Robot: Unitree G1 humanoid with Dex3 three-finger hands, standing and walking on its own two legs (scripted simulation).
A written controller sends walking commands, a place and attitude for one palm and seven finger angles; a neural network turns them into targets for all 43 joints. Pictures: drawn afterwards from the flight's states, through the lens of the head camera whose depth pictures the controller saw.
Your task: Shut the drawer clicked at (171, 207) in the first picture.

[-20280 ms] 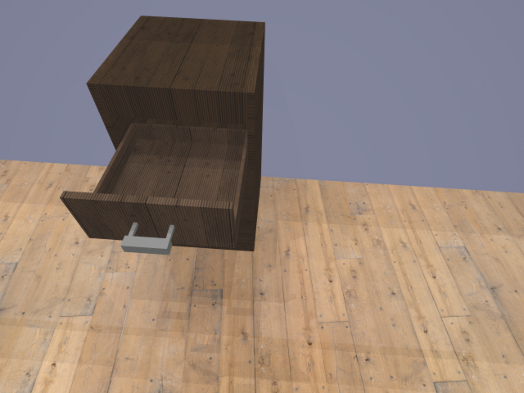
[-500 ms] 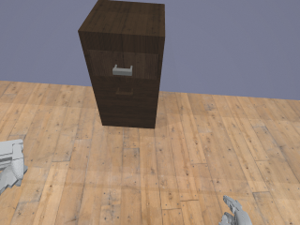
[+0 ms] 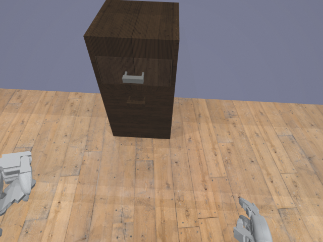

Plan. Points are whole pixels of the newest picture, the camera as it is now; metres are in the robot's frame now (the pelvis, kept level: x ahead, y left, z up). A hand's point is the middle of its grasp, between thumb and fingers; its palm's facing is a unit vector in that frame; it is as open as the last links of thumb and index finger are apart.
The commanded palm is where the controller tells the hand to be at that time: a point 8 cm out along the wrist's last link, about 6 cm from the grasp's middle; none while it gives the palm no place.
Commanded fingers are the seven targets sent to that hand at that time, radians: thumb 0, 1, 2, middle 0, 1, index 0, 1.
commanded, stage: let the arm hang, fingers relaxed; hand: left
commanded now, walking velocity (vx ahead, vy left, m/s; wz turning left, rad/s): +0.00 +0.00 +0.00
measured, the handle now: (133, 76) +0.88 +0.19 -0.16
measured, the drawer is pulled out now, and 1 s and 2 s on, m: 0.00 0.00 0.00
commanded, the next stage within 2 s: look to check the result in 1.14 s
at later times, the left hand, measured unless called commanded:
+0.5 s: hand out of the picture -0.02 +0.21 -0.17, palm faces +0.01 -0.97 -0.23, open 4.1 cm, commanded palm none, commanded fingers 0.00 0.90 0.90 -0.44 -0.56 -0.44 -0.56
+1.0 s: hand out of the picture +0.01 +0.18 -0.17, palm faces +0.01 -0.98 -0.21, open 7.3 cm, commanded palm none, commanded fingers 0.00 0.90 0.90 -0.20 -0.30 -0.20 -0.30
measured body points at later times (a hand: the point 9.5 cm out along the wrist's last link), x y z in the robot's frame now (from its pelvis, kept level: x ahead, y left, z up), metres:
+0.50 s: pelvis -0.02 +0.01 +0.00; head +0.01 +0.02 +0.45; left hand -0.02 +0.26 -0.16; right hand +0.00 -0.24 -0.14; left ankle -0.01 +0.10 -0.74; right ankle +0.01 -0.11 -0.74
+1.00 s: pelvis -0.01 +0.01 +0.00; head +0.00 +0.00 +0.45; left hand +0.01 +0.23 -0.15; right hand -0.02 -0.21 -0.16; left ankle -0.01 +0.10 -0.74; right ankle +0.01 -0.11 -0.74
